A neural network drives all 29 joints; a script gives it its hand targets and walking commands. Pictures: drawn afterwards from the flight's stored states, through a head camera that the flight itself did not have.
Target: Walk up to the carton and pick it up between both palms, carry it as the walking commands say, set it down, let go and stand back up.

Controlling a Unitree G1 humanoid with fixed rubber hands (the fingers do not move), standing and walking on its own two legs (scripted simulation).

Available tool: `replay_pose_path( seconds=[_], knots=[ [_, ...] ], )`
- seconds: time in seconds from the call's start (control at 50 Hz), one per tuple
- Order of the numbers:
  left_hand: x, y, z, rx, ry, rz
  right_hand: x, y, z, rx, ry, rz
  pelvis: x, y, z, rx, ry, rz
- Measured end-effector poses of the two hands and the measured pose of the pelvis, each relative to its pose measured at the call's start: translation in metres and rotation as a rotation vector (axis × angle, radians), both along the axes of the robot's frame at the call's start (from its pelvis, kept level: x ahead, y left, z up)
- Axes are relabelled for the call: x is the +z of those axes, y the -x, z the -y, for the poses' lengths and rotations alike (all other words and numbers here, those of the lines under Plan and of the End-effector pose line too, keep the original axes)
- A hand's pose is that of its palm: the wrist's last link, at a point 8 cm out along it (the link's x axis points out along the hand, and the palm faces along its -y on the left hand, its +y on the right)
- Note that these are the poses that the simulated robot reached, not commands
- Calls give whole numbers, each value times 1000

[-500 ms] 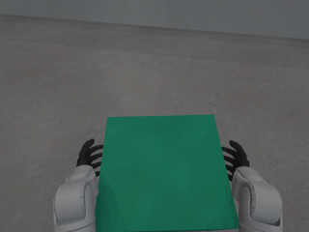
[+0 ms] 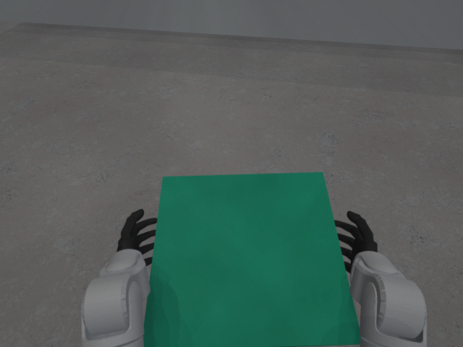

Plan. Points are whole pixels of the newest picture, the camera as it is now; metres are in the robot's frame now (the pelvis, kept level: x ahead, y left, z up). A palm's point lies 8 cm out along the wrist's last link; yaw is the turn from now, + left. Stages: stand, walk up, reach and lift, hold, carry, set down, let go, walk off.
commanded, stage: carry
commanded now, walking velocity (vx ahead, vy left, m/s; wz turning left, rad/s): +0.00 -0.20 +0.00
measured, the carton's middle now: (244, 266) +0.29 +0.00 -0.02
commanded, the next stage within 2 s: none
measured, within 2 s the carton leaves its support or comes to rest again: neither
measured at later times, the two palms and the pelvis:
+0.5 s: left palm (162, 294) +0.20 +0.11 +0.09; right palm (420, 286) +0.22 -0.24 +0.08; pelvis -0.05 -0.08 +0.00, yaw +1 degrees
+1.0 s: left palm out of the picture +0.11 +0.00 +0.08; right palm out of the picture +0.14 -0.35 +0.09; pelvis -0.13 -0.19 +0.01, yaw +2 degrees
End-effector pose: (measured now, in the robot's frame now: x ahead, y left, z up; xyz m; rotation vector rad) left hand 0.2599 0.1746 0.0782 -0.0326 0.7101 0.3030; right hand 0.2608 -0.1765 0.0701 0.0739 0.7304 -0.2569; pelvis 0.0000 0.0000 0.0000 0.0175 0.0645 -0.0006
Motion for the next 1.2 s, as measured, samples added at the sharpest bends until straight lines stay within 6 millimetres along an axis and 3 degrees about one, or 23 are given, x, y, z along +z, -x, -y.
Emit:
replay_pose_path(
  seconds=[0.14, 0.24, 0.4, 0.54, 0.64, 0.84, 0.92, 1.02, 1.12, 1.2],
  knots=[
    [4, 11, 7, 9, 3, 30, 6, 7, 7, 11, 6, 31, 0, 13, 11, 16, -5, -21],
    [-5, 29, 7, 25, 31, 37, 8, 19, 7, 30, 37, 37, -7, 25, 17, 14, -1, -16],
    [1, 54, 27, 38, 31, -10, 9, 44, 27, 41, 37, -9, 6, 41, 41, 20, 28, 7],
    [9, 61, 80, 42, 2, 43, 10, 46, 80, 55, 20, 44, -1, 57, 96, 16, 55, -7],
    [3, 76, 120, 7, -28, -12, -2, 71, 120, 9, -22, -12, 4, 74, 123, 34, 21, -5],
    [-2, 112, 142, 25, 37, 45, 14, 101, 142, 31, 46, 47, -4, 108, 156, 47, 24, 6],
    [-6, 134, 152, 59, 67, -4, 15, 117, 152, 57, 68, -3, 5, 119, 172, 43, 32, 26],
    [6, 148, 176, 68, 55, 11, 24, 126, 175, 70, 61, 11, 11, 134, 199, 35, 50, 22],
    [14, 152, 216, 45, 17, 42, 24, 134, 216, 69, 48, 43, 7, 149, 239, 22, 56, 2],
    [7, 161, 263, 33, -2, 21, 5, 151, 263, 39, 9, 22, 0, 160, 272, 21, 52, 1]
  ],
)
